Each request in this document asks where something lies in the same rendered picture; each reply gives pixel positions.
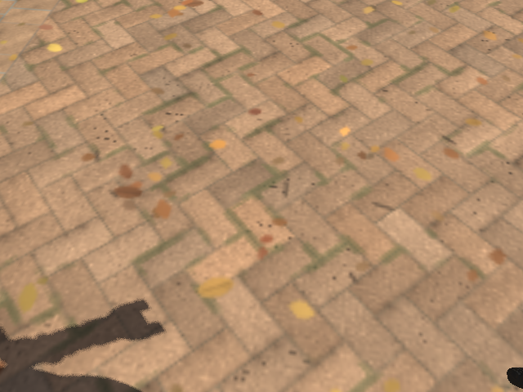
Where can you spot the right robot hand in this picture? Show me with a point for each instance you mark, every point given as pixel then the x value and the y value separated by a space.
pixel 515 376

